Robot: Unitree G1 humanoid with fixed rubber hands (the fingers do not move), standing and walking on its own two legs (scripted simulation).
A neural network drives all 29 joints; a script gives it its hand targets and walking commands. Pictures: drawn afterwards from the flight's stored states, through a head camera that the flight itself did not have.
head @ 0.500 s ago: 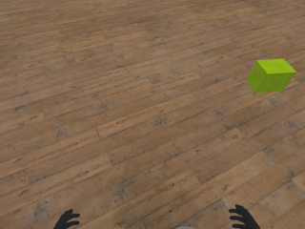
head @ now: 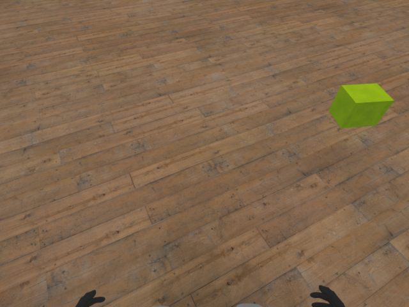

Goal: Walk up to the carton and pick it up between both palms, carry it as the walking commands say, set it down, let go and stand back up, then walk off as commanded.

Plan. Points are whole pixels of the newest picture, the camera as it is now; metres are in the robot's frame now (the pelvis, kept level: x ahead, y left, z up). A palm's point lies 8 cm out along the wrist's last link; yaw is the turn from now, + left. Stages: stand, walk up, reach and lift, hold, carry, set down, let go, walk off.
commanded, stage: stand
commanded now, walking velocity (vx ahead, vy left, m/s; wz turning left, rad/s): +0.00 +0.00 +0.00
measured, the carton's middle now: (358, 105) +1.44 -1.16 -0.64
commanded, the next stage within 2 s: walk up in 0.04 s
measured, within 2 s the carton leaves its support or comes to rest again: neither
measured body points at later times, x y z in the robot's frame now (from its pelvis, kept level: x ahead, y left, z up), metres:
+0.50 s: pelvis -0.01 -0.02 +0.00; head +0.00 -0.02 +0.45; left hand +0.09 +0.23 -0.13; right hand +0.05 -0.29 -0.13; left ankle +0.02 +0.12 -0.72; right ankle -0.01 -0.12 -0.69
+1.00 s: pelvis +0.07 -0.22 +0.02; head +0.10 -0.27 +0.47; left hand +0.12 +0.05 -0.09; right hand +0.13 -0.50 -0.12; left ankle +0.12 -0.04 -0.61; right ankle -0.03 -0.22 -0.72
